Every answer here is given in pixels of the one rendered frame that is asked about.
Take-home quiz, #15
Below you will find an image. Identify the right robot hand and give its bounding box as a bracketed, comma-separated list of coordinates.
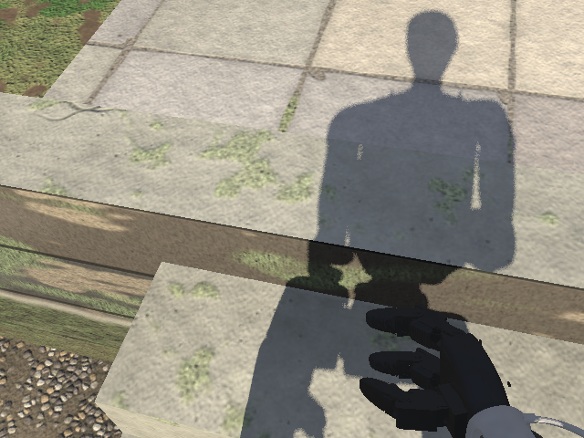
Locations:
[360, 305, 511, 438]

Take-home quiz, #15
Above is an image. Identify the robot right forearm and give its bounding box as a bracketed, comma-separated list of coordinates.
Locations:
[465, 405, 543, 438]

